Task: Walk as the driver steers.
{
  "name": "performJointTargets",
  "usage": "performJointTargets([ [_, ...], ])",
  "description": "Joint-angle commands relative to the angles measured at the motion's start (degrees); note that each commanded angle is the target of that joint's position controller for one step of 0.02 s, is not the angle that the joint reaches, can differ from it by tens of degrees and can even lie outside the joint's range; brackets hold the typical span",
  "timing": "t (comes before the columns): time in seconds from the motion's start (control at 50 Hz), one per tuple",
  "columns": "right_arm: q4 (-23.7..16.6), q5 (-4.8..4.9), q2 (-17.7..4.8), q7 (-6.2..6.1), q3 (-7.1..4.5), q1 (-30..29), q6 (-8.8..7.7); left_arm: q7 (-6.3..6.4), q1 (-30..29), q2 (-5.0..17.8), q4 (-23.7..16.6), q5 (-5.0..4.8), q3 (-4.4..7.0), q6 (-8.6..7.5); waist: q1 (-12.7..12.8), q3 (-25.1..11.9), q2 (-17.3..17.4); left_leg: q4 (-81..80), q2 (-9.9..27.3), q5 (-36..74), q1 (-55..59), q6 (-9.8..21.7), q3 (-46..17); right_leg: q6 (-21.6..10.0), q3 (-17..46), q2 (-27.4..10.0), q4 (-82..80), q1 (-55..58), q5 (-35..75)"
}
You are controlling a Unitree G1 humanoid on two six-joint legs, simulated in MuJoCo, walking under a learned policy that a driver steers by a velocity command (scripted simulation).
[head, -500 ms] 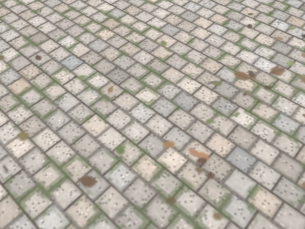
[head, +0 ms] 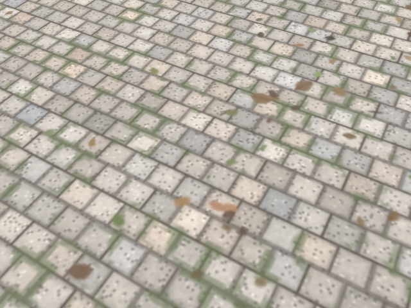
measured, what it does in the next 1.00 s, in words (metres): walks ahead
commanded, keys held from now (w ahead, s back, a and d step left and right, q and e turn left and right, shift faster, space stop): no key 0.46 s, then w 0.54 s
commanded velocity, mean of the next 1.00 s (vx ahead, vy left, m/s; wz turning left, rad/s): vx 0.16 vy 0.00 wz -0.03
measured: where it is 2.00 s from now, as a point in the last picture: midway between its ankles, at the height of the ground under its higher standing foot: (207, 237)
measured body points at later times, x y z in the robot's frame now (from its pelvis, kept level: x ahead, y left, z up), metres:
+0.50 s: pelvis +0.00 -0.01 +0.01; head +0.01 -0.02 +0.46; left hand +0.07 +0.24 -0.13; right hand +0.04 -0.27 -0.14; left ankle +0.01 +0.11 -0.74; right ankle -0.02 -0.10 -0.74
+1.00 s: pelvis +0.15 +0.05 +0.01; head +0.17 +0.07 +0.46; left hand +0.26 +0.29 -0.14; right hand +0.07 -0.19 -0.13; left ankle +0.05 +0.11 -0.74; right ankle +0.21 -0.09 -0.67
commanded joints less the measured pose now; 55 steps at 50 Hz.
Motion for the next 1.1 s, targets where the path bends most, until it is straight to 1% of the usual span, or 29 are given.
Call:
performJointTargets([
  [0.02,-2.8,-0.10,-4.7,-0.06,-0.76,0.1,-0.29,0.48,-3.7,6.5,-3.3,-0.06,0.67,-2.04,-0.5,-3.5,-9.3,-4.9,1.0,-0.3,2.9,0.0,-2.5,-5.6,12.6,-14.2,-8.0,-0.9,14.5],
  [0.04,-2.1,-0.15,-5.1,0.11,-0.86,-0.4,-0.50,0.73,-3.8,6.6,-2.8,0.18,0.54,-2.10,-0.2,-3.0,-9.4,-6.7,1.3,4.2,4.3,-0.2,-2.8,-3.9,11.0,-11.8,-7.9,-1.2,11.0],
  [0.06,-1.7,-0.43,-6.0,0.25,-1.12,-0.5,-0.71,1.15,-2.8,7.0,-2.1,-0.08,0.50,-2.35,0.2,-2.6,-10.4,-7.1,1.9,7.5,5.0,-0.3,-3.1,-2.8,10.3,-10.3,-8.0,-1.6,10.3],
  [0.08,-1.0,-0.42,-6.2,0.38,-1.01,0.6,-1.04,1.32,-1.6,7.1,-1.3,-0.30,0.53,-2.49,0.3,-2.9,-9.9,-7.5,2.6,9.1,5.1,-0.4,-3.5,-2.2,9.5,-9.3,-8.2,-1.3,9.6],
  [0.1,0.0,-0.28,-5.9,0.39,-0.92,1.2,-1.28,1.38,-1.0,7.1,-0.6,-0.39,0.49,-2.56,0.4,-2.4,-7.8,-7.8,2.8,9.6,4.5,-0.4,-3.6,-2.1,9.0,-8.9,-8.2,-0.6,9.4],
  [0.14,1.5,-0.20,-5.2,0.20,-0.69,1.5,-1.51,1.44,-0.4,6.7,0.6,-0.51,0.33,-2.67,0.5,-1.8,-4.7,-8.7,3.0,9.9,4.1,-0.6,-3.9,-2.2,8.7,-8.7,-7.6,0.0,9.5],
  [0.18,2.8,-0.19,-4.7,-0.01,-0.54,1.6,-1.58,1.45,-0.4,6.6,1.7,-0.51,0.27,-2.78,0.6,-1.7,-3.5,-9.2,3.2,10.2,4.2,-0.7,-4.1,-2.4,8.3,-8.4,-7.3,0.1,9.9],
  [0.46,11.9,-0.09,-4.1,-0.89,-0.19,2.3,-1.53,2.03,1.6,5.9,11.2,-0.72,-0.17,-3.27,0.3,-1.5,-1.7,-10.0,4.4,10.8,6.8,0.0,-4.9,-2.4,7.2,-7.4,-8.8,-1.0,10.2],
  [0.48,12.7,-0.19,-3.8,-0.88,-0.10,2.9,-1.48,2.05,2.6,6.0,12.0,-0.71,-0.14,-3.18,0.5,-2.6,-2.2,-9.4,3.6,6.1,7.2,0.2,-4.2,-2.8,7.4,-7.0,-9.6,-0.7,3.6],
  [0.5,13.0,-0.37,-4.1,-0.82,-0.31,2.9,-1.36,2.06,3.4,7.1,12.6,-0.71,0.34,-2.87,0.8,-2.0,-3.4,-6.8,1.8,-1.3,5.8,0.7,-2.5,-3.8,8.1,-6.4,-10.1,-1.5,-6.6],
  [0.52,12.8,-0.65,-4.2,-0.66,-0.44,2.4,-1.19,1.97,4.4,8.5,13.1,-0.51,0.99,-2.43,1.2,-0.4,-5.2,-3.8,0.0,-8.7,2.6,1.2,-1.1,-5.4,10.0,-6.8,-11.2,-2.8,-18.5],
  [0.56,11.5,-1.37,-3.2,-0.04,-0.27,-0.6,-1.08,1.67,7.7,10.1,13.8,-0.24,1.97,-1.92,3.2,5.3,-8.6,3.7,-2.3,-12.8,-7.4,1.9,1.2,-9.5,18.5,-12.2,-16.4,-3.5,-33.3],
  [0.58,10.9,-1.71,-2.0,0.18,0.03,-1.5,-1.37,1.60,8.7,10.4,14.2,-0.19,2.32,-2.00,3.6,7.0,-10.3,7.0,-1.8,-10.4,-10.5,2.5,1.5,-11.6,22.8,-15.6,-18.2,-3.1,-34.6],
  [0.6,10.2,-1.70,-2.1,0.31,-0.01,-2.5,-1.92,1.48,9.2,9.7,14.4,-0.04,2.38,-2.34,3.9,7.5,-10.3,10.0,-0.5,-9.1,-12.6,3.1,0.3,-12.9,25.1,-17.7,-19.3,-2.6,-32.0],
  [0.64,9.3,-1.16,-3.3,0.78,-0.43,-3.1,-3.25,1.30,9.0,9.3,14.4,0.36,2.59,-3.38,3.4,5.6,-8.8,11.7,0.8,-10.5,-14.9,4.0,-1.4,-13.5,24.1,-18.4,-18.9,1.4,-23.9],
  [0.66,9.2,-0.88,-3.2,1.01,-0.52,-2.3,-3.93,1.22,8.3,9.4,14.5,0.16,2.77,-3.88,2.5,4.9,-8.7,9.0,1.0,-9.3,-12.9,4.4,-1.2,-13.1,21.9,-17.8,-17.8,1.4,-20.0],
  [0.68,9.7,-0.60,-2.8,1.08,-0.58,-0.6,-4.48,1.10,6.9,9.0,14.3,-0.24,2.83,-4.24,1.2,4.1,-8.3,4.9,0.4,-6.3,-7.9,4.7,-0.1,-11.9,18.6,-16.1,-16.5,-0.5,-16.4],
  [0.72,13.7,-0.32,-1.7,0.78,-0.88,9.1,-5.07,0.94,3.3,8.1,13.4,-0.77,2.80,-4.47,-3.7,2.1,-5.4,-5.8,-3.1,0.5,11.5,4.5,2.8,-8.8,11.3,-10.9,-9.5,-11.3,-13.5],
  [0.74,15.6,-0.76,-4.3,0.17,-1.70,15.2,-5.47,0.82,2.0,5.7,12.4,-0.37,2.12,-4.99,-5.8,0.8,1.1,-10.8,2.2,-4.3,21.5,4.9,-5.4,-6.6,6.2,-6.8,0.7,-19.6,-11.8],
  [0.76,16.4,-0.95,-10.2,-0.23,-3.04,22.3,-5.74,0.32,1.0,0.9,10.3,-0.51,0.74,-5.62,-7.8,-2.8,14.7,-21.9,17.1,-22.9,27.7,8.5,-29.6,-3.6,-3.2,0.5,19.6,-28.4,-13.1],
  [0.78,17.6,-0.53,-10.2,-0.08,-3.10,21.6,-5.10,0.09,-0.1,5.8,9.8,1.05,1.89,-5.61,-5.4,1.9,10.2,-24.3,21.7,-28.2,21.1,11.9,-38.1,-3.9,-2.0,-0.4,29.4,-33.0,-15.7],
  [0.8,15.7,-0.65,-7.1,0.19,-2.29,15.8,-5.17,-0.49,-0.1,6.0,10.1,1.31,2.06,-5.77,-2.0,6.1,3.8,-23.9,19.9,-26.4,16.3,11.8,-34.1,-4.5,0.2,-3.9,33.9,-33.7,-10.4],
  [0.82,14.4,-0.60,-5.2,0.45,-1.80,11.9,-5.74,-1.21,1.3,4.6,11.2,0.85,1.73,-6.06,0.0,6.6,1.8,-24.0,16.9,-19.8,13.9,10.5,-28.6,-4.3,0.4,-5.7,34.7,-32.5,-5.3],
  [0.84,13.8,-0.51,-4.4,0.46,-1.49,10.1,-6.27,-1.64,2.3,3.9,12.0,0.69,1.63,-6.24,1.2,5.6,1.6,-24.3,14.4,-11.8,13.7,9.2,-23.3,-3.7,-0.3,-6.8,34.1,-30.8,-1.5],
  [0.88,14.9,-0.41,-2.9,0.32,-0.84,11.7,-7.15,-2.09,2.1,3.7,12.4,1.25,1.65,-5.82,1.3,3.3,2.3,-23.2,11.3,4.0,15.2,8.0,-15.7,-2.5,-2.6,-7.1,34.4,-29.7,2.4],
  [0.94,17.4,-0.07,-2.0,0.17,-0.24,17.0,-7.54,-2.10,-1.8,2.6,11.0,1.12,1.45,-5.03,0.6,2.4,3.2,-20.6,9.9,24.1,17.3,8.0,-9.9,-1.0,-5.4,-6.8,34.3,-32.5,4.4],
  [1.02,18.3,-0.33,-1.3,-0.25,0.46,18.5,-7.44,-2.13,-12.2,1.0,6.8,0.63,0.54,-4.70,-1.0,4.8,3.5,-21.1,8.2,33.0,14.8,8.0,-6.3,0.1,-8.6,-5.4,23.7,-32.2,7.8],
  [1.06,18.7,-0.37,-1.5,-0.50,0.60,19.1,-7.48,-2.09,-15.9,0.1,5.4,0.21,-0.09,-4.83,-1.7,5.4,4.1,-21.2,8.0,35.9,14.1,7.9,-5.1,-0.4,-10.1,-4.1,16.0,-28.5,9.8],
  [1.1,19.3,-0.47,-2.3,-0.66,0.51,19.2,-7.57,-1.83,-17.0,0.5,4.4,-0.05,-0.19,-4.92,-1.3,5.3,4.7,-20.7,9.1,40.8,15.0,8.1,-4.6,-2.0,-11.0,-3.0,11.1,-24.4,10.1],
])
